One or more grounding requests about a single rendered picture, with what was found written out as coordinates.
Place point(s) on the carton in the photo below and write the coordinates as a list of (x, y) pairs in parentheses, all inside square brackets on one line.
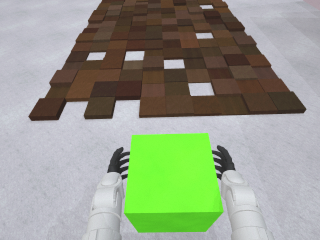
[(172, 184)]

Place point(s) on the right robot forearm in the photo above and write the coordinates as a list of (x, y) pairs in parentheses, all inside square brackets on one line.
[(244, 212)]

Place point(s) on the robot right hand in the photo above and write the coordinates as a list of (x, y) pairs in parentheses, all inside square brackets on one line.
[(225, 161)]

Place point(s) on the robot left hand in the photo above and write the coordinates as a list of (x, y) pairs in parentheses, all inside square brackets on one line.
[(115, 162)]

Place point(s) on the left robot forearm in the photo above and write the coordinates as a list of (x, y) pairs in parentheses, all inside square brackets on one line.
[(106, 209)]

